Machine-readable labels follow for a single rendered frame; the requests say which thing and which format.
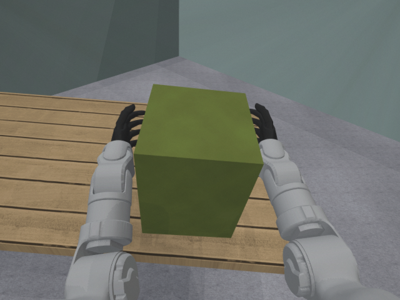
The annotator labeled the left robot hand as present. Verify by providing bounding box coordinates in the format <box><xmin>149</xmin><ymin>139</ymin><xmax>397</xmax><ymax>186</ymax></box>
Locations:
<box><xmin>111</xmin><ymin>104</ymin><xmax>145</xmax><ymax>148</ymax></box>

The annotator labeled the robot left forearm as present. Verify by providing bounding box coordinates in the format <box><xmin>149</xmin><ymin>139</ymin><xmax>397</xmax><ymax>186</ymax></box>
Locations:
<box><xmin>64</xmin><ymin>140</ymin><xmax>135</xmax><ymax>299</ymax></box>

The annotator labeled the table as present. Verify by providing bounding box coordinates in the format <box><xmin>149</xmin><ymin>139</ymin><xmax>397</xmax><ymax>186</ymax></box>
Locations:
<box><xmin>0</xmin><ymin>92</ymin><xmax>289</xmax><ymax>274</ymax></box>

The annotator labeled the robot right forearm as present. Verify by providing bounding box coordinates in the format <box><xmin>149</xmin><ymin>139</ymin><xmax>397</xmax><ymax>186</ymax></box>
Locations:
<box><xmin>259</xmin><ymin>139</ymin><xmax>360</xmax><ymax>281</ymax></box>

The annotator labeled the left robot upper arm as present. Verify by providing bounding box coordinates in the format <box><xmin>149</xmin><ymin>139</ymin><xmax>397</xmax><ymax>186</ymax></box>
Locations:
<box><xmin>57</xmin><ymin>251</ymin><xmax>140</xmax><ymax>300</ymax></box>

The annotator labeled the right robot upper arm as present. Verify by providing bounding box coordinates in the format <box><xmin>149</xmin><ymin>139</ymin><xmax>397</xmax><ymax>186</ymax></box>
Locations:
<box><xmin>283</xmin><ymin>235</ymin><xmax>400</xmax><ymax>300</ymax></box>

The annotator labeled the right robot hand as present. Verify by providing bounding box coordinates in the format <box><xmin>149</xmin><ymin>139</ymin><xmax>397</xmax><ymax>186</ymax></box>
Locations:
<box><xmin>249</xmin><ymin>103</ymin><xmax>278</xmax><ymax>144</ymax></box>

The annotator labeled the carton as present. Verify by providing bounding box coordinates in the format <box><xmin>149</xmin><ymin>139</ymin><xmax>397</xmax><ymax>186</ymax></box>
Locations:
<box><xmin>134</xmin><ymin>84</ymin><xmax>264</xmax><ymax>238</ymax></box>

